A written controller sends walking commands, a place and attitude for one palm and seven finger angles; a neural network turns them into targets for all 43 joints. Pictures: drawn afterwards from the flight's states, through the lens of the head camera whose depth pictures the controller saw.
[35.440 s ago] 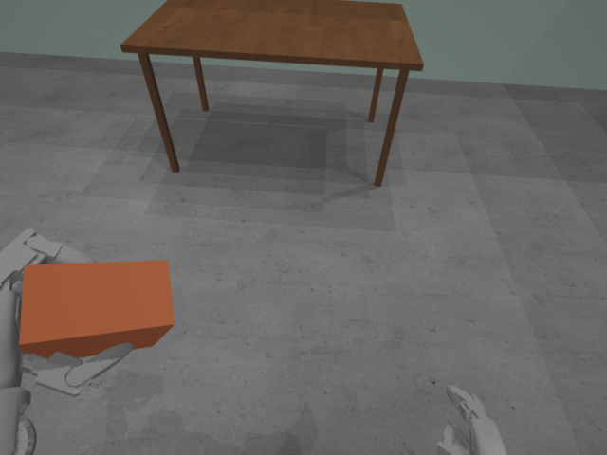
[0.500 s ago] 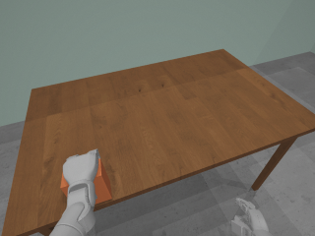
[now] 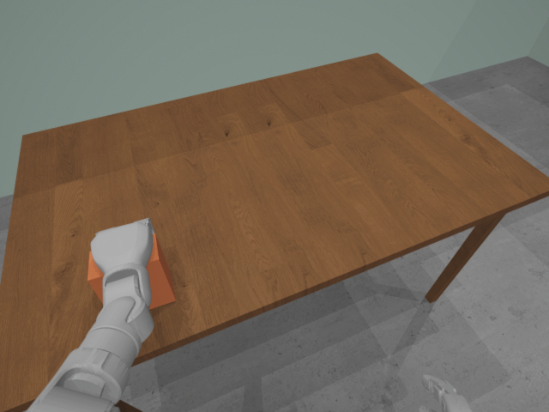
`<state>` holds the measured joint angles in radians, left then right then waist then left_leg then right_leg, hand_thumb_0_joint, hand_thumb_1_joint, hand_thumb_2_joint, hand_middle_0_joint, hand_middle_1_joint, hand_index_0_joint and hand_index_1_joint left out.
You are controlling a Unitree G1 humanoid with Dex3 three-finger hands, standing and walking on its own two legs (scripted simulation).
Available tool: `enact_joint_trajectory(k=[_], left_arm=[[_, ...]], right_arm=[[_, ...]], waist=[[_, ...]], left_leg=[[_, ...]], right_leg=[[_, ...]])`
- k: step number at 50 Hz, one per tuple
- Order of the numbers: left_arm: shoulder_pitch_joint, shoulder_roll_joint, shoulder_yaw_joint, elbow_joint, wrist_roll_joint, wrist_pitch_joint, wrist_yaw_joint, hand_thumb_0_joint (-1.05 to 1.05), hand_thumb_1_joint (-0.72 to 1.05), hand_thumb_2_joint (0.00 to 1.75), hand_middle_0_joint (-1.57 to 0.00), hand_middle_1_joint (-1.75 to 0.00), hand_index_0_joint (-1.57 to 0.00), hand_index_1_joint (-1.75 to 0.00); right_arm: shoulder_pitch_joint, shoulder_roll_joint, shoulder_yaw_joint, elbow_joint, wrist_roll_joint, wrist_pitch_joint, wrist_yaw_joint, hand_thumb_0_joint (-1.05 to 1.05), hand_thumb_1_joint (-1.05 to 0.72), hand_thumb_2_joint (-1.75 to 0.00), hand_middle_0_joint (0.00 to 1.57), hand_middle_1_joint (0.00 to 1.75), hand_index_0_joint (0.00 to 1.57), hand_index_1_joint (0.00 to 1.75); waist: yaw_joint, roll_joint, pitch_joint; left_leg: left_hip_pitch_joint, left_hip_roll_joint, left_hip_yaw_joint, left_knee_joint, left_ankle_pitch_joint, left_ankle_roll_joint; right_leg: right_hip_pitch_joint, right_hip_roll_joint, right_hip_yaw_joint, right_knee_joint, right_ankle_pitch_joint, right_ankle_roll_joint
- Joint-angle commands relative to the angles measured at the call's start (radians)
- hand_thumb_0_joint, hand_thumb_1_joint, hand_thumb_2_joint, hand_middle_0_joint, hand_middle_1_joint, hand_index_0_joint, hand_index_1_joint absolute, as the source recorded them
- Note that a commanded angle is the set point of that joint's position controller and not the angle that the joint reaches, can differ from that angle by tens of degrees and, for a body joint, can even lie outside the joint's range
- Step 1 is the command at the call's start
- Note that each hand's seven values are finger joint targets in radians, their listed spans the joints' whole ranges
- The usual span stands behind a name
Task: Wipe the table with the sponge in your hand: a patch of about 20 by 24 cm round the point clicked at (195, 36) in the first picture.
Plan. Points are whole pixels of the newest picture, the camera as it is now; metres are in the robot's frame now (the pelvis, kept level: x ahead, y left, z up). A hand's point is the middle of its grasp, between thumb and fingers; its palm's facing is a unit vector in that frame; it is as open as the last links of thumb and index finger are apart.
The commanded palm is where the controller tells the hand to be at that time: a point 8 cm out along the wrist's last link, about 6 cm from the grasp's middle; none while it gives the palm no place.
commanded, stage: wipe forward along the middle lane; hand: left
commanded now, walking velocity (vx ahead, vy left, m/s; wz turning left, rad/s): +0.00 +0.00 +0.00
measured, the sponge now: (138, 283) +0.33 +0.27 -0.05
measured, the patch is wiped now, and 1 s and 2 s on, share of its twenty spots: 1.00 1.00 1.00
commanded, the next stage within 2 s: slide back across to the first lane in 0.96 s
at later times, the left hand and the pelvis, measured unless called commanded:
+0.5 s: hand (127, 245) +0.38 +0.29 -0.01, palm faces -0.10 +0.00 -0.99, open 10.7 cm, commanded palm +0.36 +0.29 +0.02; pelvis +0.00 +0.01 -0.01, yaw +0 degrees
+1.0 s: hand (120, 223) +0.42 +0.32 -0.01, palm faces -0.11 +0.01 -0.99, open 10.7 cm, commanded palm +0.41 +0.31 +0.02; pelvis +0.00 +0.03 -0.01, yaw -1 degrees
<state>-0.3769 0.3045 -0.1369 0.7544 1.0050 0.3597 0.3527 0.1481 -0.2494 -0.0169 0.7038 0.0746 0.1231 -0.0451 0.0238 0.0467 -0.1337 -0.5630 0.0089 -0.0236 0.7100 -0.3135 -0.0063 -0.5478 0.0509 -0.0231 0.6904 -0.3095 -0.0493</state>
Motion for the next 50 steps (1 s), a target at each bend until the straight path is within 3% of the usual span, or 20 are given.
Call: enact_joint_trajectory(k=[1,3,6,8,11,13,17,18,22,25,27,28,31,33,36,38,40,43,46,50], left_arm=[[-0.203,0.160,0.047,-0.016,0.009,-0.009,0.004,0.00,0.10,1.30,-1.20,-1.60,-1.20,-1.60],[-0.191,0.192,0.087,-0.013,0.008,-0.018,0.007,0.00,0.10,1.30,-1.20,-1.60,-1.20,-1.60],[-0.190,0.154,0.050,0.001,0.008,-0.025,0.011,0.00,0.10,1.30,-1.20,-1.60,-1.20,-1.60],[-0.247,0.232,0.108,0.020,0.012,-0.029,0.017,0.00,0.10,1.30,-1.20,-1.60,-1.20,-1.60],[-0.313,0.210,0.064,0.047,0.024,-0.039,0.020,0.00,0.10,1.30,-1.20,-1.60,-1.20,-1.60],[-0.320,0.263,0.113,0.073,0.023,-0.044,0.023,0.00,0.10,1.30,-1.20,-1.60,-1.20,-1.60],[-0.393,0.243,0.070,0.120,0.031,-0.059,0.019,0.00,0.10,1.30,-1.20,-1.60,-1.20,-1.60],[-0.395,0.292,0.122,0.131,0.028,-0.065,0.022,0.00,0.10,1.30,-1.20,-1.60,-1.20,-1.60],[-0.431,0.254,0.075,0.157,0.037,-0.081,0.020,0.00,0.10,1.30,-1.20,-1.60,-1.20,-1.60],[-0.428,0.287,0.111,0.186,0.039,-0.096,0.026,0.00,0.10,1.30,-1.20,-1.60,-1.20,-1.60],[-0.459,0.273,0.094,0.188,0.038,-0.099,0.030,0.00,0.10,1.30,-1.20,-1.60,-1.20,-1.60],[-0.469,0.295,0.124,0.195,0.033,-0.101,0.034,0.00,0.10,1.30,-1.20,-1.60,-1.20,-1.60],[-0.496,0.309,0.116,0.232,0.040,-0.102,0.040,0.00,0.10,1.30,-1.20,-1.60,-1.20,-1.60],[-0.497,0.329,0.143,0.244,0.039,-0.102,0.042,0.00,0.10,1.30,-1.20,-1.60,-1.20,-1.60],[-0.504,0.302,0.108,0.258,0.043,-0.101,0.037,0.00,0.10,1.30,-1.20,-1.60,-1.20,-1.60],[-0.534,0.356,0.149,0.271,0.048,-0.102,0.037,0.00,0.10,1.30,-1.20,-1.60,-1.20,-1.60],[-0.566,0.323,0.109,0.281,0.046,-0.101,0.036,0.00,0.10,1.30,-1.20,-1.60,-1.20,-1.60],[-0.569,0.355,0.142,0.297,0.045,-0.106,0.034,0.00,0.10,1.30,-1.20,-1.60,-1.20,-1.60],[-0.605,0.326,0.100,0.320,0.055,-0.106,0.032,0.00,0.10,1.30,-1.20,-1.60,-1.20,-1.60],[-0.652,0.355,0.118,0.340,0.061,-0.111,0.034,0.00,0.10,1.30,-1.20,-1.60,-1.20,-1.60]], right_arm=[[-0.081,-0.129,-0.037,-0.133,-0.005,-0.042,-0.010,0.00,-0.90,-0.90,0.20,0.30,0.20,0.30],[-0.075,-0.132,-0.041,-0.130,-0.006,-0.041,-0.007,0.00,-0.90,-0.90,0.20,0.30,0.20,0.30],[-0.058,-0.130,-0.043,-0.132,-0.006,-0.042,-0.003,0.00,-0.90,-0.90,0.20,0.30,0.20,0.30],[-0.056,-0.138,-0.040,-0.121,-0.006,-0.041,-0.005,0.00,-0.90,-0.90,0.20,0.30,0.20,0.30],[-0.041,-0.134,-0.039,-0.113,-0.007,-0.042,-0.008,0.00,-0.90,-0.90,0.20,0.30,0.20,0.30],[-0.034,-0.140,-0.039,-0.107,-0.006,-0.043,-0.008,0.00,-0.90,-0.90,0.20,0.30,0.20,0.30],[-0.009,-0.135,-0.036,-0.102,-0.007,-0.044,-0.009,0.00,-0.90,-0.90,0.20,0.30,0.20,0.30],[-0.004,-0.140,-0.040,-0.096,-0.008,-0.044,-0.009,0.00,-0.90,-0.90,0.20,0.30,0.20,0.30],[0.018,-0.137,-0.039,-0.095,-0.008,-0.044,-0.005,0.00,-0.90,-0.90,0.20,0.30,0.20,0.30],[0.045,-0.141,-0.044,-0.084,-0.012,-0.043,0.000,0.00,-0.90,-0.90,0.20,0.30,0.20,0.30],[0.046,-0.142,-0.042,-0.084,-0.012,-0.042,0.002,0.00,-0.90,-0.90,0.20,0.30,0.20,0.30],[0.047,-0.143,-0.045,-0.078,-0.013,-0.044,0.002,0.00,-0.90,-0.90,0.20,0.30,0.20,0.30],[0.069,-0.148,-0.046,-0.068,-0.014,-0.045,0.004,0.00,-0.90,-0.90,0.20,0.30,0.20,0.30],[0.071,-0.151,-0.047,-0.062,-0.015,-0.046,0.008,0.00,-0.90,-0.90,0.20,0.30,0.20,0.30],[0.091,-0.149,-0.048,-0.062,-0.015,-0.045,0.015,0.00,-0.90,-0.90,0.20,0.30,0.20,0.30],[0.095,-0.156,-0.047,-0.054,-0.016,-0.044,0.015,0.00,-0.90,-0.90,0.20,0.30,0.20,0.30],[0.106,-0.154,-0.046,-0.051,-0.015,-0.044,0.018,0.00,-0.90,-0.90,0.20,0.30,0.20,0.30],[0.111,-0.159,-0.047,-0.048,-0.017,-0.048,0.020,0.00,-0.90,-0.90,0.20,0.30,0.20,0.30],[0.133,-0.158,-0.048,-0.043,-0.019,-0.049,0.023,0.00,-0.90,-0.90,0.20,0.30,0.20,0.30],[0.153,-0.165,-0.050,-0.036,-0.022,-0.051,0.026,0.00,-0.90,-0.90,0.20,0.30,0.20,0.30]], waist=[[-0.022,-0.125,-0.184],[-0.008,-0.119,-0.209],[-0.021,-0.127,-0.203],[-0.022,-0.120,-0.187],[-0.047,-0.099,-0.156],[-0.037,-0.105,-0.170],[-0.055,-0.082,-0.190],[-0.046,-0.087,-0.209],[-0.064,-0.072,-0.223],[-0.058,-0.075,-0.257],[-0.069,-0.079,-0.248],[-0.065,-0.075,-0.248],[-0.080,-0.089,-0.242],[-0.068,-0.072,-0.256],[-0.078,-0.064,-0.265],[-0.075,-0.052,-0.270],[-0.094,-0.044,-0.243],[-0.083,-0.041,-0.275],[-0.103,-0.030,-0.267],[-0.110,-0.037,-0.286]], left_leg=[[0.042,-0.038,0.022,-0.061,0.068,0.047],[0.045,-0.036,0.018,-0.058,0.093,0.046],[0.031,-0.036,0.023,-0.054,0.085,0.048],[0.016,-0.033,0.017,-0.055,0.069,0.049],[0.005,-0.034,0.026,-0.050,0.038,0.051],[-0.003,-0.033,0.021,-0.051,0.036,0.052],[-0.007,-0.032,0.025,-0.044,0.021,0.053],[-0.009,-0.029,0.020,-0.043,0.034,0.053],[-0.004,-0.027,0.020,-0.032,0.050,0.053],[-0.006,-0.024,0.017,-0.020,0.073,0.055],[-0.013,-0.023,0.017,-0.021,0.076,0.053],[-0.013,-0.020,0.015,-0.021,0.079,0.054],[-0.031,-0.020,0.017,-0.012,0.072,0.056],[-0.024,-0.017,0.012,-0.015,0.091,0.054],[-0.016,-0.018,0.011,-0.009,0.100,0.054],[-0.019,-0.012,0.005,-0.012,0.106,0.054],[-0.021,-0.012,0.008,-0.008,0.088,0.056],[-0.019,-0.010,0.000,-0.009,0.105,0.055],[-0.013,-0.008,-0.003,0.000,0.109,0.054],[-0.013,-0.003,-0.012,0.009,0.113,0.054]], right_leg=[[0.123,-0.016,0.059,-0.132,0.158,0.002],[0.137,-0.012,0.063,-0.126,0.197,-0.004],[0.128,-0.014,0.052,-0.121,0.193,0.002],[0.115,-0.013,0.062,-0.127,0.162,0.001],[0.077,-0.017,0.052,-0.130,0.114,0.006],[0.084,-0.014,0.059,-0.135,0.103,0.003],[0.062,-0.017,0.048,-0.128,0.074,0.008],[0.074,-0.014,0.052,-0.124,0.089,0.005],[0.050,-0.012,0.041,-0.114,0.116,0.006],[0.055,-0.008,0.038,-0.101,0.143,0.003],[0.044,-0.008,0.034,-0.098,0.153,0.005],[0.042,-0.006,0.034,-0.100,0.148,0.003],[0.031,-0.007,0.030,-0.095,0.148,0.008],[0.030,-0.005,0.030,-0.090,0.163,0.002],[0.018,-0.001,0.019,-0.085,0.163,0.003],[0.011,0.001,0.019,-0.081,0.155,-0.002],[-0.021,0.002,0.013,-0.085,0.132,0.002],[-0.017,0.005,0.012,-0.078,0.137,-0.003],[-0.056,0.009,0.002,-0.068,0.128,-0.003],[-0.080,0.014,-0.004,-0.057,0.115,-0.004]])
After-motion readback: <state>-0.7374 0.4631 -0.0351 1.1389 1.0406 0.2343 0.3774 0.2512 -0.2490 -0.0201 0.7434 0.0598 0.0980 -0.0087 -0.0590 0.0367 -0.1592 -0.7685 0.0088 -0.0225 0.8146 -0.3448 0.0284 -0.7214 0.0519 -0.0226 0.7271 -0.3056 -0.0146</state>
